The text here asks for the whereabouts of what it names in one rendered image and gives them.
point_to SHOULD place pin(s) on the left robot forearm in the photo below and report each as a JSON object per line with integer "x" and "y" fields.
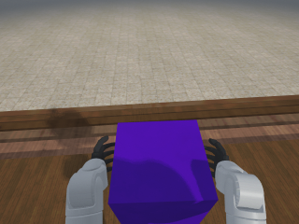
{"x": 85, "y": 194}

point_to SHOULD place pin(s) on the right robot hand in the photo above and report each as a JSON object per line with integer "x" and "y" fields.
{"x": 218, "y": 151}

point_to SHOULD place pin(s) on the carton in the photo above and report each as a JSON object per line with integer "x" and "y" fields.
{"x": 160, "y": 173}

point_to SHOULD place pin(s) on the right robot forearm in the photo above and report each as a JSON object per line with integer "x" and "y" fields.
{"x": 243, "y": 194}

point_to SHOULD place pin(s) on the left robot hand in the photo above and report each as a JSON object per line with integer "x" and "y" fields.
{"x": 98, "y": 151}

